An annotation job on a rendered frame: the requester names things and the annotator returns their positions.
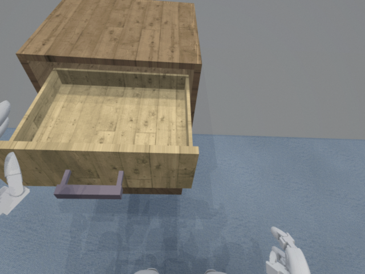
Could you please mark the drawer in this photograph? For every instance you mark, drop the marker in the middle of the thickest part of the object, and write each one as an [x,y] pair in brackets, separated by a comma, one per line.
[97,123]

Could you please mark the right robot hand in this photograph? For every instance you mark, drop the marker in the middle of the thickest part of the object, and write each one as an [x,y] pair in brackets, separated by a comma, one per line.
[291,262]

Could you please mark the handle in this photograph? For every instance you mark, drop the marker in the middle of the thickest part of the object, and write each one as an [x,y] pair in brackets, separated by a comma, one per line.
[69,191]

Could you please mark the left robot hand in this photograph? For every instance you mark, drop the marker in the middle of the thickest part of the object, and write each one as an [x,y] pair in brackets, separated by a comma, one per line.
[12,195]

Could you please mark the cabinet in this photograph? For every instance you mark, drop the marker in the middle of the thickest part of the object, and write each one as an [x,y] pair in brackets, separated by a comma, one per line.
[117,35]

